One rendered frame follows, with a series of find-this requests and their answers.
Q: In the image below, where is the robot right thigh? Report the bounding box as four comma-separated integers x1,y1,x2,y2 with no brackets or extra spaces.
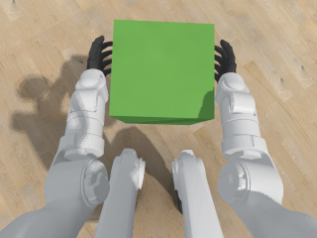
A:
171,155,224,238

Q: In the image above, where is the robot left upper arm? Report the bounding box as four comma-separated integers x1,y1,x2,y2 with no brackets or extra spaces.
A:
0,159,110,238

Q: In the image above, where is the carton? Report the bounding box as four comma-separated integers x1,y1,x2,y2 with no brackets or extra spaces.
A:
109,19,215,125

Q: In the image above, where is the right robot forearm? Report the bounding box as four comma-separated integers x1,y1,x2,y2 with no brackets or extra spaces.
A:
214,72,277,171

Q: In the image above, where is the left robot forearm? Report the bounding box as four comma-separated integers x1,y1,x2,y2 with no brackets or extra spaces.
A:
44,68,109,194

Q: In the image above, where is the right robot hand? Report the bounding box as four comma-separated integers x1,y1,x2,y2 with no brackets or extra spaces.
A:
214,40,237,83

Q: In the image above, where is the robot thigh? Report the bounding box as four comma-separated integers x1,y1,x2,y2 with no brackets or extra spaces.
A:
171,155,224,238
93,154,146,238

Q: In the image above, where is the left robot hand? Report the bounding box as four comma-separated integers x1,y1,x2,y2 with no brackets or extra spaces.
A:
86,35,113,77

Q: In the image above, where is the robot right upper arm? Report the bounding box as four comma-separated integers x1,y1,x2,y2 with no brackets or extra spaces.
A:
217,160,317,238

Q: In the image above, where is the robot left thigh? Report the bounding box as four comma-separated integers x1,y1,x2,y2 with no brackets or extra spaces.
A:
93,154,146,238

